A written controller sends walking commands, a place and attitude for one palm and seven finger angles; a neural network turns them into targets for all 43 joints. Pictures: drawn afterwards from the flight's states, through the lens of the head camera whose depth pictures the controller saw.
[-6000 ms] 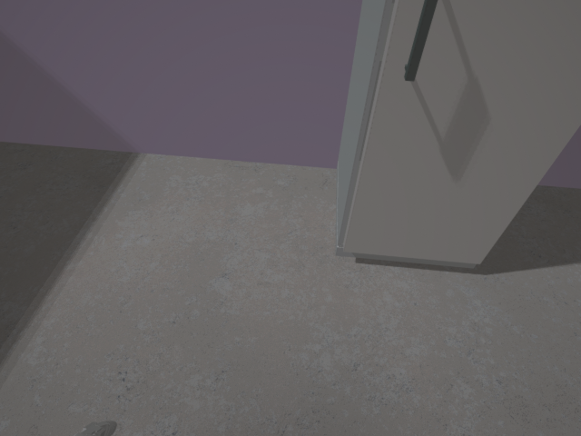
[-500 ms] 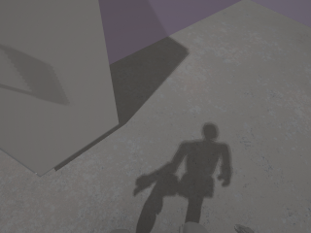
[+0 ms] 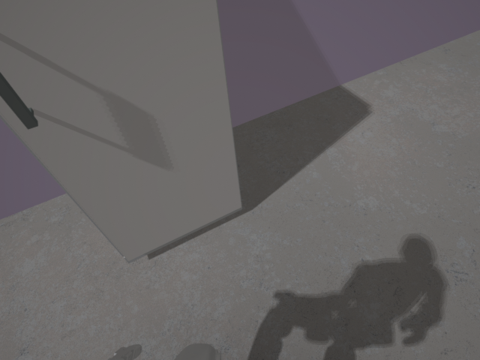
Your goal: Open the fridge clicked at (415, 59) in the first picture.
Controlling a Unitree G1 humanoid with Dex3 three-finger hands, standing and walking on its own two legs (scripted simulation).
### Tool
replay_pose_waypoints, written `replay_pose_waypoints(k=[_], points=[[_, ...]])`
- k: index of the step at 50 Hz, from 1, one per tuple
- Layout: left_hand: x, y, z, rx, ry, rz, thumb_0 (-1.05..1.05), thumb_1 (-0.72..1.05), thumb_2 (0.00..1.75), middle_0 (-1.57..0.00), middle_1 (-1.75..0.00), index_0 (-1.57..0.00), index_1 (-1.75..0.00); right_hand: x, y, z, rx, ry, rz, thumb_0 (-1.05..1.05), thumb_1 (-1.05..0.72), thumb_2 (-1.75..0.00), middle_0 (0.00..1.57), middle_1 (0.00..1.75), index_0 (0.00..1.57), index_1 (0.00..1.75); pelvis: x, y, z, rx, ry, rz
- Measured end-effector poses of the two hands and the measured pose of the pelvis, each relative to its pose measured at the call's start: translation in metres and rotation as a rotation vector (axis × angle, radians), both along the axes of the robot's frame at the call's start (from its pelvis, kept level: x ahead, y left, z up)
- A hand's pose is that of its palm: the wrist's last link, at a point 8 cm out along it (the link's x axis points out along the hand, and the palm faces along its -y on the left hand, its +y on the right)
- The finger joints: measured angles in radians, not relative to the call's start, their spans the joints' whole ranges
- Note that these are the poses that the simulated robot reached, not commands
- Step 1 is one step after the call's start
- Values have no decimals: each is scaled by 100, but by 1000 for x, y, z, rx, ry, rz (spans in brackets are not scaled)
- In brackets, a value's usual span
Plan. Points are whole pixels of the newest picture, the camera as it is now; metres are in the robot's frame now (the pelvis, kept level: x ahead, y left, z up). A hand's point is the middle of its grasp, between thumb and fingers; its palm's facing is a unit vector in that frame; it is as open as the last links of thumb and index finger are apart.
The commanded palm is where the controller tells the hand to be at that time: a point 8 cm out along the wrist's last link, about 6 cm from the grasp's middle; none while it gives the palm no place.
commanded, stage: turn to face it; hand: left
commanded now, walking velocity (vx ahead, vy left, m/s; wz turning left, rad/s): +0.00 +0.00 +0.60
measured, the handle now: out of the picture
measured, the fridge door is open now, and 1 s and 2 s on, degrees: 0 0 0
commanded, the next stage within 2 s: take the last steps up to it in 0.88 s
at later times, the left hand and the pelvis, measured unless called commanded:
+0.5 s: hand out of the picture -0.01 +0.30 -0.18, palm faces +0.32 -0.92 -0.23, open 7.4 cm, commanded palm none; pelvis -0.01 +0.07 +0.00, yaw +16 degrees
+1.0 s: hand out of the picture +0.00 +0.23 -0.15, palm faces +0.43 -0.87 -0.26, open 7.4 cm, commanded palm none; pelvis -0.01 +0.02 +0.00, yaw +26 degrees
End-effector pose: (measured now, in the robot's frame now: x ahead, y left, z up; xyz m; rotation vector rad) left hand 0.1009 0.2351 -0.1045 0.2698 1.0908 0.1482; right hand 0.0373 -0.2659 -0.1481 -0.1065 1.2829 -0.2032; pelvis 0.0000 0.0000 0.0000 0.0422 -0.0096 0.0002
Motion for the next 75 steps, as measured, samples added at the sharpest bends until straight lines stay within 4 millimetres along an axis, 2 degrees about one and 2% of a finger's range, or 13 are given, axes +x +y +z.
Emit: replay_pose_waypoints(k=[8, 14, 17, 23, 31, 38, 45, 51, 57, 63, 70, 72, 75], points=[[-71, 20, -21, -33, 112, 159, 1, 91, 89, -21, -30, -20, -30, 49, 17, 8, -33, -1, 156, 0, -91, -90, 20, 30, 20, 30, -2, 10, -3, -15, -5, 108], [-129, 58, -53, -71, 201, 295, 1, 91, 89, -21, -30, -20, -30, 106, 62, 15, -80, -96, 310, 0, -91, -90, 20, 30, 20, 30, -2, 38, -19, -48, 0, 187], [-147, 76, -63, -77, 245, 342, 1, 91, 89, -21, -30, -20, -30, 123, 85, 24, -94, -155, 360, 0, -91, -90, 20, 30, 20, 30, -5, 49, -21, -45, -4, 207], [-139, 98, -47, -87, 182, 379, 1, 91, 89, -20, -30, -20, -30, 120, 111, 41, -107, -158, 403, 0, -91, -90, 20, 30, 20, 30, -10, 65, -4, -78, -9, 265], [-120, 109, -30, -70, 76, 402, 1, 91, 89, -20, -30, -20, -30, 97, 126, 37, -67, -107, 410, 0, -91, -90, 20, 30, 20, 30, -12, 71, 3, -76, -7, 326], [-110, 96, -24, -60, 49, 414, 1, 91, 89, -20, -30, -20, -30, 67, 114, 22, -38, -17, 399, 0, -90, -90, 20, 30, 20, 30, -12, 60, 2, -64, 0, 373], [-107, 61, -18, -43, 20, 436, 1, 91, 89, -20, -30, -20, -30, 49, 83, 0, -8, 75, 403, 0, -91, -90, 20, 30, 20, 30, -9, 34, -4, -36, 12, 420], [-136, 25, -12, -40, 42, 497, 1, 91, 89, -20, -30, -20, -30, 60, 65, -4, 6, 98, 439, 0, -91, -90, 20, 30, 20, 30, -8, 15, 0, -18, -3, 466], [-179, 1, -14, -68, 91, 594, 1, 92, 89, -21, -30, -20, -30, 82, 64, 0, -2, 81, 512, 0, -91, -90, 20, 30, 20, 30, -3, 14, 4, -21, -15, 517], [-233, -22, -23, -139, 211, 683, 1, 92, 89, -20, -30, -20, -30, 115, 94, 9, -14, 46, 589, 0, -91, -90, 20, 30, 20, 30, 4, 30, 5, -28, -7, 537], [-289, -37, -44, -279, 418, 761, 1, 91, 89, -20, -30, -20, -30, 163, 172, 15, -12, -104, 666, 0, -91, -90, 20, 30, 20, 30, 12, 72, -7, -55, -10, 524], [-292, -32, -48, -306, 472, 742, 1, 91, 89, -20, -30, -20, -30, 167, 190, 17, 0, -144, 651, 0, -91, -90, 20, 30, 20, 30, 16, 82, -9, -42, -15, 500], [-274, -9, -47, -309, 481, 693, 1, 91, 89, -20, -30, -20, -30, 161, 201, 23, 9, -160, 596, 0, -92, -90, 20, 30, 20, 30, 27, 95, -3, -44, -25, 479]])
